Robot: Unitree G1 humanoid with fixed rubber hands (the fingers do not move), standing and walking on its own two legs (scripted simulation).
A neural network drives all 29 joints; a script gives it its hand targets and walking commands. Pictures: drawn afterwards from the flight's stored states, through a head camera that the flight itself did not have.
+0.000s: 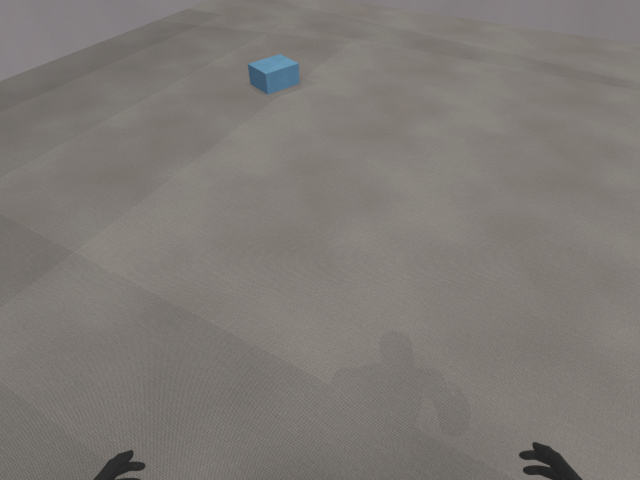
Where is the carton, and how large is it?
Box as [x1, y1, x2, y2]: [248, 54, 298, 93]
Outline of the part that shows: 298,63 280,54 249,63 248,69 250,83 266,93 270,93 298,83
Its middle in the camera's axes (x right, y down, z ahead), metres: -0.34 -1.20 +2.77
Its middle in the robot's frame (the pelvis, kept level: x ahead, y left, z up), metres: +2.84 +0.35 -0.69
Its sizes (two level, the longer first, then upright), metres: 0.283 0.224 0.144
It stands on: the floor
